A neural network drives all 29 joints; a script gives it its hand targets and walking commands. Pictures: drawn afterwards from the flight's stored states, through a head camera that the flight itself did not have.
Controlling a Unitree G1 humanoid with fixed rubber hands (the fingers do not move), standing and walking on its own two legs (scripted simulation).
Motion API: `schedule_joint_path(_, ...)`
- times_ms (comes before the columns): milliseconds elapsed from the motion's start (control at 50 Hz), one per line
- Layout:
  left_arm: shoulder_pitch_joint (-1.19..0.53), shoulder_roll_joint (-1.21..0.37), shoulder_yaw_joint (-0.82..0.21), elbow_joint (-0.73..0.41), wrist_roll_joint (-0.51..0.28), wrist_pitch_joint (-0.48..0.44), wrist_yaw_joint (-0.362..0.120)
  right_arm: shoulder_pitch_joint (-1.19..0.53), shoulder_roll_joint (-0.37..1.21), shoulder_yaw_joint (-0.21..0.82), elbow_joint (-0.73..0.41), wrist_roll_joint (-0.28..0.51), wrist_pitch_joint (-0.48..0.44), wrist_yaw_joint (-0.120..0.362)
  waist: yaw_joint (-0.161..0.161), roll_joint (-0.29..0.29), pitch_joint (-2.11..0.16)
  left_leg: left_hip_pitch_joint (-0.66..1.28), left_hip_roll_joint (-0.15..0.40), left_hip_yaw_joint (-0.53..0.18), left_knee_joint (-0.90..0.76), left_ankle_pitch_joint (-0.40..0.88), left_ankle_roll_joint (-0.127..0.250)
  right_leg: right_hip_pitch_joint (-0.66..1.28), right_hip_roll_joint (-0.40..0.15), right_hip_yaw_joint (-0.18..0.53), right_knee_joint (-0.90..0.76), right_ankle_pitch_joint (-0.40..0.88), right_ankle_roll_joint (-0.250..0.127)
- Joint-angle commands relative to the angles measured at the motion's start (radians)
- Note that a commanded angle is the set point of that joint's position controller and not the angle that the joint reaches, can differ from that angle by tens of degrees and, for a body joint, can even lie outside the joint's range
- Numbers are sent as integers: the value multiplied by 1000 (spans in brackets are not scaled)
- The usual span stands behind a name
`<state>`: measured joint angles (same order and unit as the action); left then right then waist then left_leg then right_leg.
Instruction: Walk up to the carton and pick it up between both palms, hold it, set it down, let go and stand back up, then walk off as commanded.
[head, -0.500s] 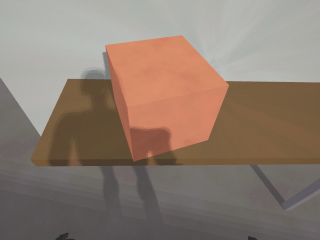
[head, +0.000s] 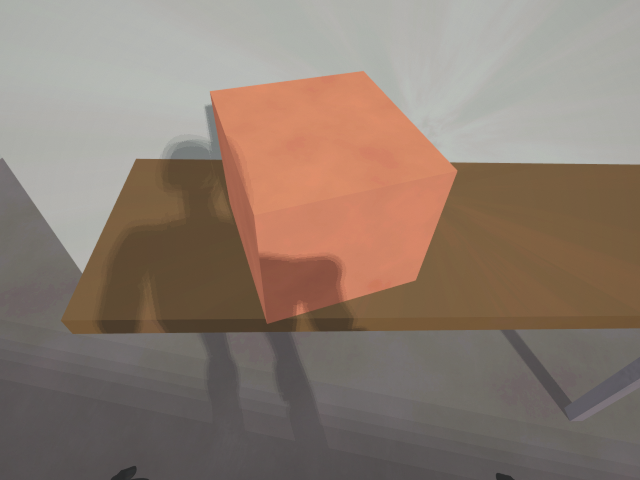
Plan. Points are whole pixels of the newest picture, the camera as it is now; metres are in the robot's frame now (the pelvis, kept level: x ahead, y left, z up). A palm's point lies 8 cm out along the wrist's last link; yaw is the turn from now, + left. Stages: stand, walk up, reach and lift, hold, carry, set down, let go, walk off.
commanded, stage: walk up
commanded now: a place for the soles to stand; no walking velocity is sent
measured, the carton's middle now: (317, 190) +0.55 +0.01 +0.04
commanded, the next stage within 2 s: none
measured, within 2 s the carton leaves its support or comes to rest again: neither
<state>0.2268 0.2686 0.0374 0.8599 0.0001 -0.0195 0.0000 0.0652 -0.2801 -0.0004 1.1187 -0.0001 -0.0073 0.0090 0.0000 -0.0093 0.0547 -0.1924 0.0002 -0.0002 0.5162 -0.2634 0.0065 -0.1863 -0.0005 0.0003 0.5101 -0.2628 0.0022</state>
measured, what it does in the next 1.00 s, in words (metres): steps on the spot: right foot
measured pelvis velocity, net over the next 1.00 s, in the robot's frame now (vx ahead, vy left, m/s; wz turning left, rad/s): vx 0.09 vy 0.02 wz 0.02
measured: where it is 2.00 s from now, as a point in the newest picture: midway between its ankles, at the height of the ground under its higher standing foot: outside the picture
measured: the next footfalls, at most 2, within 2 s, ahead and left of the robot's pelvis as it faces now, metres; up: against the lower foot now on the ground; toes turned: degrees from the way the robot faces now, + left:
right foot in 0.70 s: +0.17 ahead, -0.10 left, +0.00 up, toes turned +1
left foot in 1.78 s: +0.21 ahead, +0.14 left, +0.00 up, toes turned +1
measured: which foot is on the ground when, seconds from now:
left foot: down 0.00-1.00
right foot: down 0.00-0.30, up 0.32-0.68, down 0.70-1.00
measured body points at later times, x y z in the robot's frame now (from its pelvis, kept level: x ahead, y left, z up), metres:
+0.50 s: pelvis +0.06 +0.06 +0.00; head +0.09 +0.09 +0.45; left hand +0.12 +0.35 -0.14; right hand +0.11 -0.25 -0.11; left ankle +0.06 +0.13 -0.74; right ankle +0.06 -0.10 -0.70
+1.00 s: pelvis +0.09 +0.02 +0.00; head +0.11 +0.01 +0.45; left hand +0.18 +0.32 -0.11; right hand +0.21 -0.27 -0.13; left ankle +0.06 +0.13 -0.74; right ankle +0.11 -0.10 -0.74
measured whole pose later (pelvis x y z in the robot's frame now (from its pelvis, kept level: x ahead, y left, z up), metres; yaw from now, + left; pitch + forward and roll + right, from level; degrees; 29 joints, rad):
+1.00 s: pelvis +0.09 +0.02 +0.00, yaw +1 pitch -2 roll +0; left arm 0.21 0.34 0.02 0.86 0.00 -0.04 0.00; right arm 0.09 -0.35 -0.03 0.97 0.00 -0.01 0.01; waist 0.00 0.03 0.09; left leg -0.18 -0.01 0.00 0.54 -0.34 0.02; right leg -0.25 -0.01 0.00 0.56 -0.27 0.00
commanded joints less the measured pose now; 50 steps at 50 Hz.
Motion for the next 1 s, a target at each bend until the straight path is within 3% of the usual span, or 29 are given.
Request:
schedule_joint_path(0,18,331,77,-5,23,-45,8,-21,-311,-82,-125,-35,-24,9,19,42,12,-55,58,-111,-144,-263,76,30,-71,131,-165,-240,-76)
schedule_joint_path(40,86,360,96,7,35,-45,7,-50,-296,-92,-150,-49,-18,24,45,-8,109,-273,27,-109,-19,-439,75,28,-140,280,-228,-545,-137)
schedule_joint_path(60,122,399,109,4,42,-49,9,-50,-276,-97,-175,-58,-15,26,60,-85,139,-347,-15,-51,146,-366,68,45,-252,425,-316,-619,-199)
schedule_joint_path(80,102,420,116,-12,44,-59,10,-39,-276,-101,-185,-60,-14,31,56,-148,165,-375,10,-17,320,-244,52,37,-369,511,-386,-581,-255)
schedule_joint_path(100,90,398,111,-36,40,-70,9,-12,-288,-103,-205,-56,-17,33,47,-91,141,-421,46,-65,366,-218,45,109,-391,542,-371,-418,-280)
schedule_joint_path(140,125,388,111,-33,41,-81,14,-22,-273,-101,-240,-46,-30,31,61,-60,10,-445,73,-55,266,-259,34,290,-366,452,-252,-5,-276)
schedule_joint_path(180,101,371,110,-57,37,-77,6,15,-256,-100,-259,-35,-39,36,59,-135,-57,-345,75,-50,177,-277,27,271,-344,353,-187,90,-259)
schedule_joint_path(220,37,362,106,-75,27,-67,0,89,-247,-97,-246,-23,-51,34,5,-128,-44,-170,54,-11,-10,-80,37,138,-278,221,-96,161,-204)
schedule_joint_path(240,-38,316,86,-88,23,-54,-2,186,-241,-102,-198,-21,-58,23,-55,-136,-40,14,33,9,-119,21,36,5,-207,123,-22,158,-153)
schedule_joint_path(260,-59,253,69,-107,18,-43,-1,266,-298,-121,-169,-45,-61,8,-92,20,-54,131,86,-152,-228,-12,43,-122,-85,38,176,73,-87)
schedule_joint_path(280,-35,198,50,-106,7,-33,-1,267,-398,-137,-179,-57,-69,-3,-69,235,7,165,280,-511,-333,-34,75,-331,63,-17,375,-216,-20)
schedule_joint_path(300,31,260,63,-81,17,-14,8,231,-410,-134,-206,-49,-65,-8,-35,133,35,67,323,-564,-340,-164,124,-322,42,79,410,-315,-25)
schedule_joint_path(320,62,299,72,-59,13,-7,9,197,-410,-138,-224,-33,-65,-11,-25,107,87,21,312,-514,-329,-164,102,-327,12,118,445,-269,-42)
schedule_joint_path(340,67,284,68,-54,9,-9,5,184,-366,-128,-229,-28,-68,-14,-11,116,121,9,269,-463,-317,-64,46,-314,-1,124,437,-217,-44)
schedule_joint_path(380,83,270,67,-37,13,-12,-2,173,-312,-111,-238,-18,-76,-19,-8,158,35,111,224,-362,-276,224,16,-288,-8,104,394,-168,-40)
schedule_joint_path(420,68,253,57,-45,9,-11,1,215,-299,-98,-245,-11,-71,-25,-23,166,-46,196,209,-283,-184,558,37,-266,-8,81,368,-175,-22)
schedule_joint_path(480,15,244,55,-52,10,2,14,250,-314,-103,-243,-11,-61,-35,-30,127,1,152,228,-253,-151,716,73,-277,-12,39,337,-172,-23)
schedule_joint_path(500,13,241,55,-50,-1,3,17,230,-309,-95,-254,-12,-58,-35,-22,153,15,142,226,-209,-144,728,93,-274,-19,22,294,-148,-26)
schedule_joint_path(540,1,243,56,-53,6,1,18,215,-308,-97,-269,-13,-53,-39,-29,159,12,119,239,-233,-122,713,123,-235,-30,19,236,-146,-25)
schedule_joint_path(580,5,246,58,-41,3,-9,20,161,-318,-94,-271,-11,-41,-33,-11,168,-5,46,207,-183,-94,618,151,-139,-27,-23,141,-91,-27)
schedule_joint_path(640,69,243,57,3,11,-20,26,74,-302,-86,-290,0,-22,-23,42,129,-15,-34,164,-129,-1,400,105,27,-21,-16,-110,157,-51)
schedule_joint_path(660,71,277,64,26,25,-31,29,71,-273,-76,-291,7,-20,-19,33,83,-54,-63,138,-121,18,286,76,103,-69,46,-99,252,-63)
schedule_joint_path(700,20,337,72,4,37,-50,28,103,-233,-68,-276,7,-7,-11,0,-60,-57,-103,13,-64,136,-85,26,38,-268,363,-196,154,-147)
schedule_joint_path(740,-43,354,73,-10,32,-54,25,125,-248,-75,-244,-7,-1,-12,-21,-73,11,-121,-1,-70,140,-242,18,6,-339,382,-202,207,-233)
schedule_joint_path(780,-50,334,51,-16,21,-52,25,107,-244,-74,-232,-8,-14,-7,-27,-115,-32,-25,23,-73,-32,-93,25,31,-274,268,-148,361,-182)
schedule_joint_path(800,-54,312,42,-1,15,-54,23,98,-257,-74,-220,-7,-23,-7,-34,-73,-67,30,55,-92,-89,97,28,40,-241,220,-96,487,-147)
schedule_joint_path(840,-53,302,36,-12,4,-53,18,103,-277,-73,-206,1,-29,-8,-19,-117,-141,97,89,-107,-86,271,39,69,-163,128,-55,505,-86)
schedule_joint_path(880,-56,292,30,-16,5,-48,20,59,-288,-70,-199,2,-27,-6,-7,-94,-122,83,90,-97,-70,228,32,31,-147,129,-91,343,-74)
schedule_joint_path(980,-104,298,31,-3,10,-42,21,-5,-275,-69,-181,-14,-19,-3,-14,-27,-70,78,90,-108,-140,200,38,9,-145,138,-93,290,-74)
